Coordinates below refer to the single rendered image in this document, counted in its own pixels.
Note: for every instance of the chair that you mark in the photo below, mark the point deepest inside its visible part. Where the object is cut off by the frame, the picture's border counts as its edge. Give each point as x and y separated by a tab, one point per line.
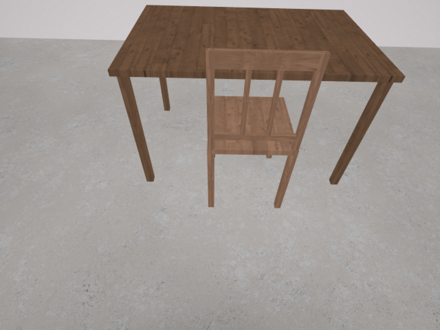
246	125

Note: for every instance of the table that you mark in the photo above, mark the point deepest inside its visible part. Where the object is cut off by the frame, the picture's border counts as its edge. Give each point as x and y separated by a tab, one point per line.
170	41

